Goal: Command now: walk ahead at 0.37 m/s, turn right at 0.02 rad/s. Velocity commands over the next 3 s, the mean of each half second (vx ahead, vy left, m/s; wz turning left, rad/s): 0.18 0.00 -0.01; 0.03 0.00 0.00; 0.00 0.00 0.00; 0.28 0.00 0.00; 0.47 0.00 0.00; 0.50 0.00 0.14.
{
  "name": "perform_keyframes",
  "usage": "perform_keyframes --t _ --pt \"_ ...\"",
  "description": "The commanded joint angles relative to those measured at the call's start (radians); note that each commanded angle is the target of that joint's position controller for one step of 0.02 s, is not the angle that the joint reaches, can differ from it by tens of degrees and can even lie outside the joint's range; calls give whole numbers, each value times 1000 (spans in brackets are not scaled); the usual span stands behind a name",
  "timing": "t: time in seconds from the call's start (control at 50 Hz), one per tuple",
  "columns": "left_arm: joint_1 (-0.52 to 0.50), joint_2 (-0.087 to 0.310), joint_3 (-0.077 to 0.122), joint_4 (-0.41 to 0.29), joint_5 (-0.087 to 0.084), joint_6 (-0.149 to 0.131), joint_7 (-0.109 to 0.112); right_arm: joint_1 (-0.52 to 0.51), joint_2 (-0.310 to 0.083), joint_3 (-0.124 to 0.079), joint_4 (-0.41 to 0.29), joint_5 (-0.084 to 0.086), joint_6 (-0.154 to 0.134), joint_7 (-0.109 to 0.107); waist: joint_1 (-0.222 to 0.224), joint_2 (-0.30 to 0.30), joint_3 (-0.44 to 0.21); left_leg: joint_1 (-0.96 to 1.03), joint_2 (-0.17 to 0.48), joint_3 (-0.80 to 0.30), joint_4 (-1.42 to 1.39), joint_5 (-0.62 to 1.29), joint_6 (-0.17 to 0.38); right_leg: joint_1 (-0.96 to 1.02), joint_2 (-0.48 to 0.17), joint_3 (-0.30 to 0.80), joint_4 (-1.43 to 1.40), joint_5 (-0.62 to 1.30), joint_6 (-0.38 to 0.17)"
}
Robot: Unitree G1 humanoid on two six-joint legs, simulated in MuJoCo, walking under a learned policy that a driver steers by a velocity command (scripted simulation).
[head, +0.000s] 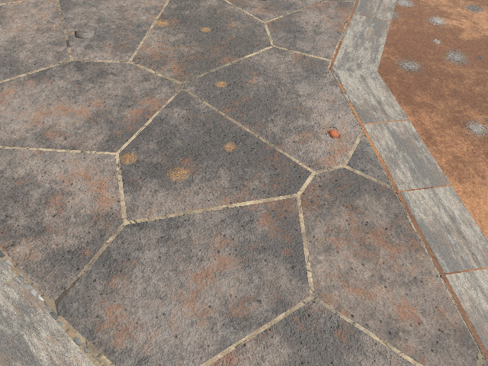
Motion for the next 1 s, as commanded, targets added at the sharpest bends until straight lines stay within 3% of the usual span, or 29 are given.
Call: perform_keyframes --t 0.02,0.04,0.06,0.08,0.12,0.16,0.2,0.24,0.32,0.36,0.4,0.42,0.44,0.46,0.48,0.5,0.54,0.56,0.6,0.64,0.66,0.68,0.7,0.72,0.74,0.82,1.0 --pt "-136 36 4 -159 -10 -47 2 302 -251 -53 31 -18 -11 -1 -131 343 -31 425 390 -762 -392 -396 231 -600 80 -8 494 -231 -12" --pt "-128 104 20 -146 -36 -62 6 212 -197 -37 6 -21 -21 0 -99 225 51 360 406 -781 -421 -532 250 -675 0 59 614 -169 -28" --pt "-137 129 27 -134 -35 -69 4 145 -139 -20 -15 -20 -26 -4 -77 177 118 313 360 -655 -408 -415 211 -697 -38 50 622 -60 -42" --pt "-126 116 28 -111 -19 -70 5 103 -120 -12 -28 -27 -27 -5 -57 132 118 286 303 -526 -393 -213 174 -660 -63 30 602 20 -40" --pt "-120 103 33 -96 9 -65 0 82 -100 -2 -35 -29 -18 -11 -38 130 76 264 230 -318 -358 302 126 -564 -85 -3 534 110 -18" --pt "-108 63 26 -88 14 -54 -7 110 -90 3 -21 -29 -9 -21 -31 126 13 271 188 -188 -316 679 122 -493 -64 -51 491 159 14" --pt "-155 25 12 -102 9 -45 -7 112 -90 6 -12 -30 7 -36 -32 109 6 249 161 -113 -312 780 117 -451 -54 -72 361 220 35" --pt "-223 1 0 -117 7 -43 -9 116 -101 6 -6 -27 22 -49 -51 112 9 222 137 -70 -312 767 97 -382 -39 -90 199 308 40" --pt "-285 28 4 -126 4 -48 -23 144 -116 0 20 -21 40 -54 -70 121 11 249 178 -96 -279 736 114 -318 -18 -81 60 369 24" --pt "-280 51 10 -122 10 -55 -27 121 -112 -2 23 -15 46 -52 -51 119 10 269 198 -120 -229 745 122 -288 -9 -77 18 329 -9" --pt "-181 89 27 -83 25 -64 -21 98 -108 -3 25 -7 51 -52 14 87 -36 266 156 -114 -100 781 85 -121 15 -88 -126 469 -59" --pt "-112 149 43 -66 35 -66 -11 122 -99 1 20 -25 43 -50 31 31 -117 195 104 -90 16 667 40 61 -70 -4 -97 826 -101" --pt "-65 178 42 -52 49 -56 -3 240 -29 23 25 -48 33 -41 -23 -107 -261 -3 29 -72 206 278 -20 343 -254 191 -11 1111 -245" --pt "-41 85 19 -42 46 -41 -5 233 -18 31 44 -38 39 -36 16 -172 -335 -69 -32 -105 392 -348 -64 365 -366 325 -55 1122 -356" --pt "-85 50 3 -37 25 -36 -11 172 -71 15 33 -13 53 -32 13 -126 -263 -114 -12 -146 476 -463 -76 265 -338 319 -106 886 -336" --pt "-164 53 2 -41 16 -35 -13 129 -74 8 23 -2 69 -39 -7 -84 -163 -158 13 -136 496 -440 -82 159 -301 274 -156 665 -291" --pt "-286 59 1 -50 20 -34 -13 105 -58 4 22 -12 105 -60 -51 -66 -46 -102 51 -123 361 -357 -100 -62 -236 192 -245 390 -218" --pt "-319 71 6 -46 29 -29 -12 121 -40 7 28 -17 115 -68 -71 -98 -31 -32 44 -101 281 -317 -108 -144 -204 155 -268 316 -198" --pt "-323 72 8 -32 35 -21 -6 154 -17 12 48 -28 117 -71 -77 -116 -63 81 32 -71 152 -166 -105 -197 -176 108 -271 257 -191" --pt "-321 65 5 -11 19 -14 1 175 -11 12 67 -36 113 -63 -93 -96 -88 194 14 -37 -7 50 -79 -236 -145 62 -252 93 -154" --pt "-293 42 -3 9 17 -14 3 155 -23 10 60 -50 113 -60 -84 -72 -76 214 20 -46 -52 88 -60 -259 -117 44 -245 -35 -106" --pt "-262 28 -10 29 25 -13 2 116 -54 8 35 -56 113 -62 -60 -30 -28 179 72 -107 -118 57 -32 -278 -85 24 -223 -127 -55" --pt "-245 33 -6 28 28 -7 4 70 -107 -3 31 -42 110 -67 -9 82 32 -5 86 -132 -158 -183 6 -190 -29 -32 -203 -93 -11" --pt "-268 36 -8 34 34 -6 9 26 -76 5 26 -39 98 -66 -10 109 63 -110 75 -139 -202 -299 11 -92 -19 -41 -154 -1 7" --pt "-264 38 -6 42 31 -8 12 7 -50 12 28 -43 84 -67 -2 120 64 -133 76 -142 -223 -281 -3 -46 -18 -43 -120 75 2" --pt "-225 51 -1 98 22 -15 16 40 -47 15 53 -32 46 -58 -13 80 7 -14 63 -119 -176 7 -27 -23 -29 -39 -80 308 -24" --pt "-220 56 1 189 10 3 19 63 -41 18 85 -24 61 -53 -26 31 -30 86 50 -94 -141 284 -11 13 -34 -40 -59 461 -15"
Next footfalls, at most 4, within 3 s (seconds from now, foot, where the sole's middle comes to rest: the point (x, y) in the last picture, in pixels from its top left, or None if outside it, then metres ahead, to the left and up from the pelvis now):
0.42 right None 0.29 -0.10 -0.77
0.68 left None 0.21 0.15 -0.77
2.32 left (206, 299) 0.71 0.12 -0.77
2.86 right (284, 220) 1.02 -0.12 -0.77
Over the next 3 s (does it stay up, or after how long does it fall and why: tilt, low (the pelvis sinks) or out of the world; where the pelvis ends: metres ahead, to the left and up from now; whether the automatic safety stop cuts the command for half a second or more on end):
stays up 0.91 -0.03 0.01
